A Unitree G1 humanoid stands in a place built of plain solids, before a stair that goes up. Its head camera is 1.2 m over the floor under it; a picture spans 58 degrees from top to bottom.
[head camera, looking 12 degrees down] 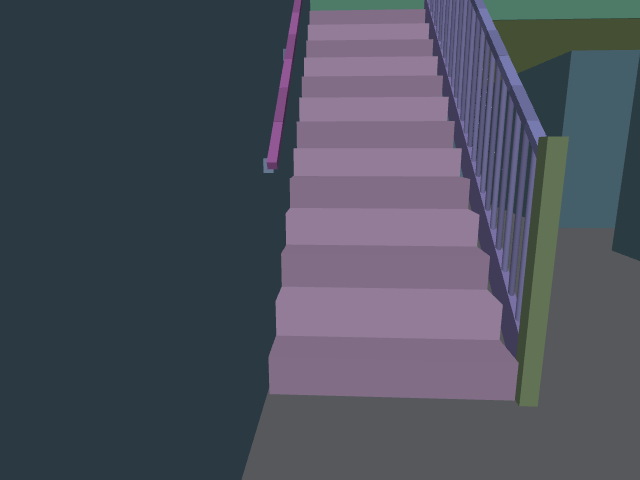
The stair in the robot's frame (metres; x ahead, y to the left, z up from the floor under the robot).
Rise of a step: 0.20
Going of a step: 0.25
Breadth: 1.20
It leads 3 degrees to the right of straight ahead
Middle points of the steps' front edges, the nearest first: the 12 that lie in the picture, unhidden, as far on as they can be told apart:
1.92 -0.35 0.20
2.17 -0.36 0.40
2.42 -0.37 0.60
2.66 -0.38 0.80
2.91 -0.39 1.00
3.16 -0.41 1.20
3.40 -0.42 1.40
3.65 -0.43 1.60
3.90 -0.44 1.80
4.14 -0.45 2.00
4.39 -0.47 2.20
4.64 -0.48 2.40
